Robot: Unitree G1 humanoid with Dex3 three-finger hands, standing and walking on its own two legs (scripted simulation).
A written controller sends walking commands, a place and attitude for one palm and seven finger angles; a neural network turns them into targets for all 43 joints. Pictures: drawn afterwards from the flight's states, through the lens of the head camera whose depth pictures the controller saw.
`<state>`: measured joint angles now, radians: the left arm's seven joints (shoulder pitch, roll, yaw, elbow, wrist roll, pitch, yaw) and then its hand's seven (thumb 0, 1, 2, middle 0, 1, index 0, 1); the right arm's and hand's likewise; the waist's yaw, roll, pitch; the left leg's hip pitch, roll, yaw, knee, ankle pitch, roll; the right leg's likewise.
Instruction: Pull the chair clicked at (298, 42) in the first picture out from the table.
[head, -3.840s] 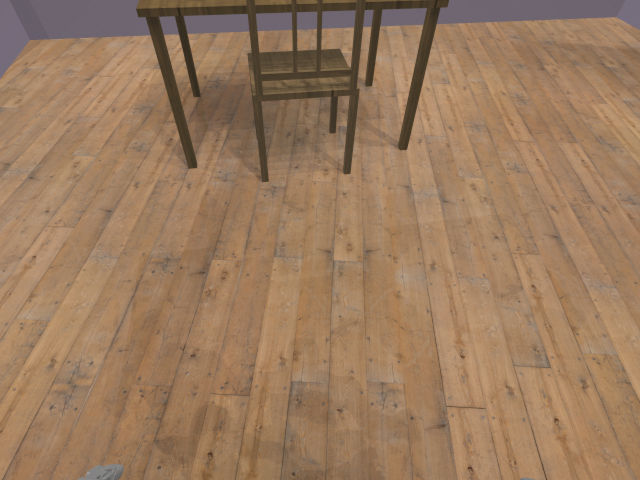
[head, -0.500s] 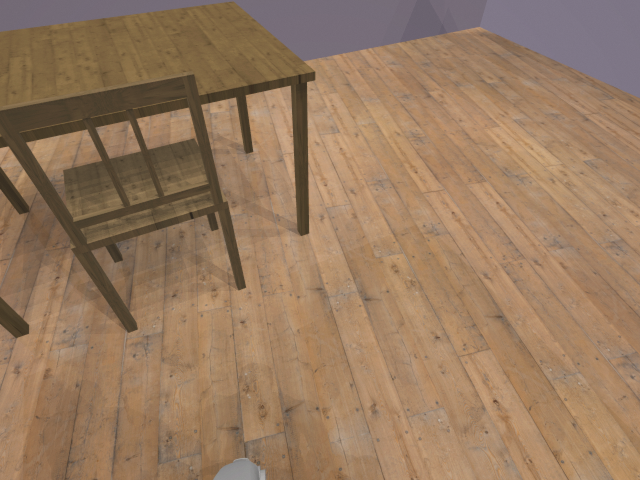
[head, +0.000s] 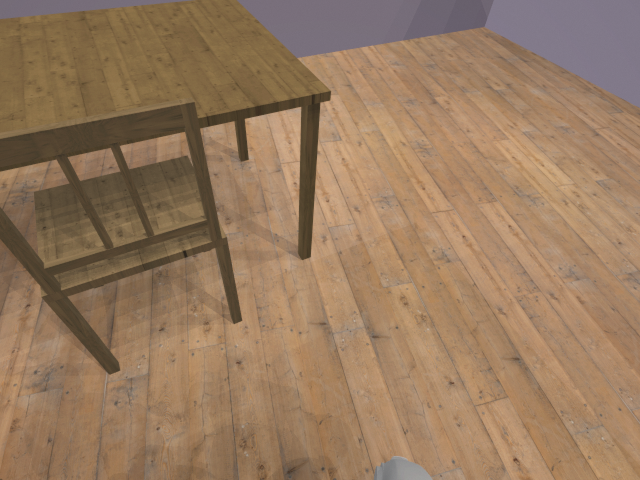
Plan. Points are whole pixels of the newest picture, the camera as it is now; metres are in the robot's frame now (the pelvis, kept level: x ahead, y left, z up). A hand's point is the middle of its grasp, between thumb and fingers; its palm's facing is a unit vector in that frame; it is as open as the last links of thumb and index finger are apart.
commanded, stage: turn to face it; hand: left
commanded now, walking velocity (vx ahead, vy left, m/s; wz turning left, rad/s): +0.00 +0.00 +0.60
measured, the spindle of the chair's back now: (87, 204) +0.61 +0.53 -0.11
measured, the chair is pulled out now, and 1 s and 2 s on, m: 0.00 0.00 0.00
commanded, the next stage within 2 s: take the last steps up to it in 0.98 s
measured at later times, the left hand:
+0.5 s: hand out of the picture +0.11 +0.20 -0.19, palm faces +0.29 -0.94 -0.18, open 7.3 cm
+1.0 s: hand out of the picture +0.04 +0.18 -0.16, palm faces +0.46 -0.83 -0.31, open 7.4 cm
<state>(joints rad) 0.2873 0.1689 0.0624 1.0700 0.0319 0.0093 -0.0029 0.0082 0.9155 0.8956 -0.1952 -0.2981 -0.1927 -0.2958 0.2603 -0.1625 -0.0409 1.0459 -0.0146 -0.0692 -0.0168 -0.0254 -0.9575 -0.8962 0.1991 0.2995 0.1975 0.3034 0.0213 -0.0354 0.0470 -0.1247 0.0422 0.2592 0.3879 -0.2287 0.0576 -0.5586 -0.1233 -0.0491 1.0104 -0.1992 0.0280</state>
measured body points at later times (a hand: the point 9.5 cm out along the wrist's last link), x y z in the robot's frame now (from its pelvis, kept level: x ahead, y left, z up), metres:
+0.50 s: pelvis +0.07 -0.01 -0.02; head +0.08 +0.02 +0.43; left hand +0.10 +0.25 -0.17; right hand +0.19 -0.24 -0.16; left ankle +0.06 +0.10 -0.75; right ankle +0.12 -0.14 -0.74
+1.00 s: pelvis +0.08 -0.03 -0.01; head +0.11 -0.05 +0.43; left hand +0.02 +0.23 -0.14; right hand +0.26 -0.22 -0.17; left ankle +0.06 +0.09 -0.73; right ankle +0.13 -0.12 -0.75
